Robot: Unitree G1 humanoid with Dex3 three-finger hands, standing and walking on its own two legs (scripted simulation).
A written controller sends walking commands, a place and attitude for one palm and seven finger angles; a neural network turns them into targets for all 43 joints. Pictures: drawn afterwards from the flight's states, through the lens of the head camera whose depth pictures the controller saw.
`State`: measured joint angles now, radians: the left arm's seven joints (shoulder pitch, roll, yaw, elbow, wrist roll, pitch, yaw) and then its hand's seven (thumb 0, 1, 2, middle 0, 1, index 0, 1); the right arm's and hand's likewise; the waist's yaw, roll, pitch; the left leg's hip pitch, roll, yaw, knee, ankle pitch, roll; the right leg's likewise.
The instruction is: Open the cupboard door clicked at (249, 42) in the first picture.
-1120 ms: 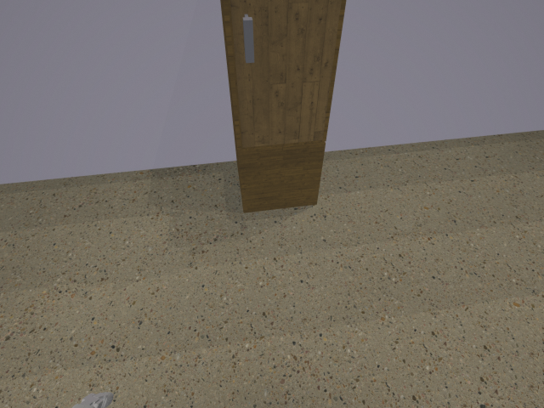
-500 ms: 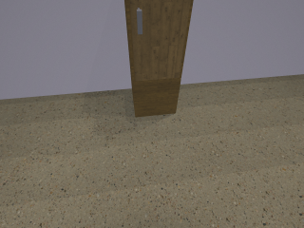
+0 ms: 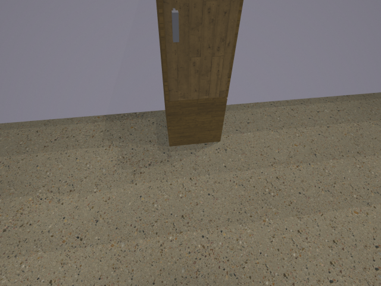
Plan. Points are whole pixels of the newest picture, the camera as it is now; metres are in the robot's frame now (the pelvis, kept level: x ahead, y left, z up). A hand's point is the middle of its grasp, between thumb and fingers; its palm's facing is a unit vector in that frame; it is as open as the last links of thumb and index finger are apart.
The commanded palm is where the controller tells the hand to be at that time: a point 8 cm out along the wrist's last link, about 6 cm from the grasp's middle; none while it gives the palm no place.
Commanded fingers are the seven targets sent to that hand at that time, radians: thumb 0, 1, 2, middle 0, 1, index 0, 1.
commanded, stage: look at it before walking up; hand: left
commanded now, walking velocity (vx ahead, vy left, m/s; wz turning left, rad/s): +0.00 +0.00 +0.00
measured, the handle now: (175, 24) +1.11 +0.14 +0.08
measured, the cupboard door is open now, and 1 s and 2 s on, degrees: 0 0 0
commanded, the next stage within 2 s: walk to a spot facing it in 0.32 s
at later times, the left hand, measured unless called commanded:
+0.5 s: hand out of the picture +0.08 +0.25 -0.15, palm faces -0.02 -0.94 -0.34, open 7.4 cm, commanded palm none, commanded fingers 0.00 0.90 0.90 -0.20 -0.30 -0.20 -0.30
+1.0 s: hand out of the picture +0.05 +0.15 -0.16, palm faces -0.18 -0.95 -0.26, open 7.4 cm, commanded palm none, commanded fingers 0.00 0.90 0.90 -0.20 -0.30 -0.20 -0.30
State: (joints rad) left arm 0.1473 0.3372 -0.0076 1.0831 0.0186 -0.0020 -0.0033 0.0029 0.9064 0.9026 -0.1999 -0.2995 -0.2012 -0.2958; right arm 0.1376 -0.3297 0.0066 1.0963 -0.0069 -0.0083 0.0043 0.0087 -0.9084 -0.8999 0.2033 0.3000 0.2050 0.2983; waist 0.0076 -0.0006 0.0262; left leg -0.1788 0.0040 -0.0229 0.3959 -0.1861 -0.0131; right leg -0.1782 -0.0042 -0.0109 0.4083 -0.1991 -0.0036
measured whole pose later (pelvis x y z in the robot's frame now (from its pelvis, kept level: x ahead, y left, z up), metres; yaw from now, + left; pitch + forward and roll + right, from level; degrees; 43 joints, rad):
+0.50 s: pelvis +0.01 +0.00 +0.00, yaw -1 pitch -2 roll +0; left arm 0.14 0.34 -0.01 1.08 0.02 0.00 0.00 0.00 0.91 0.90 -0.20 -0.30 -0.20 -0.30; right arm 0.11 -0.34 0.01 1.10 -0.01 -0.01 0.00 0.01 -0.91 -0.90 0.20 0.30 0.21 0.30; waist 0.02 0.00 0.03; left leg -0.15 0.01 -0.02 0.38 -0.20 -0.02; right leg -0.15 0.00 0.00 0.39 -0.21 -0.01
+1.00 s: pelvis +0.01 -0.04 -0.01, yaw -15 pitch +0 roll +2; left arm 0.35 0.18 0.03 0.96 0.02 0.00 -0.01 0.00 0.91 0.90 -0.20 -0.30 -0.20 -0.30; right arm 0.19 -0.24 -0.05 0.99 -0.02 0.04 0.01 0.01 -0.91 -0.90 0.20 0.30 0.20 0.30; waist 0.04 0.03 0.04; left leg -0.50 0.08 0.04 1.11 -0.33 -0.05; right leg -0.24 0.06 0.01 0.52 -0.28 -0.08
